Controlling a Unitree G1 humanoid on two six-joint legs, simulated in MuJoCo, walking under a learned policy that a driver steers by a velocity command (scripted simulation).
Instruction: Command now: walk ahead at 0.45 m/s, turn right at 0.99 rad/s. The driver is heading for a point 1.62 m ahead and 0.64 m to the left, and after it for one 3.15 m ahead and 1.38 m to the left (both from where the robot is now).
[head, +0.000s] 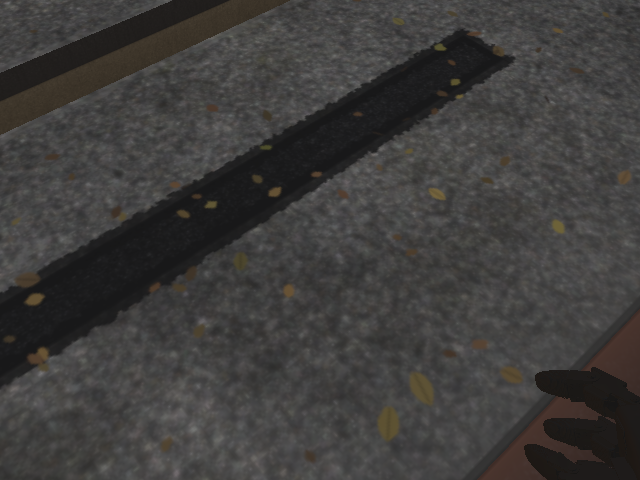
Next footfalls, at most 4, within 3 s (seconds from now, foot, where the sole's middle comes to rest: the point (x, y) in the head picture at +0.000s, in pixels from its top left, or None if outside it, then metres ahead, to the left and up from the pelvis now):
0.36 right None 0.26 -0.08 -0.74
0.72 left None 0.18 0.18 -0.74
1.18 right None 0.32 0.04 -0.74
1.52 left None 0.26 0.33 -0.74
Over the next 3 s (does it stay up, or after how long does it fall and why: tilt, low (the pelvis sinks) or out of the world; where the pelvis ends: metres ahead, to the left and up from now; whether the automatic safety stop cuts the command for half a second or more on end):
stays up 0.65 0.41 0.04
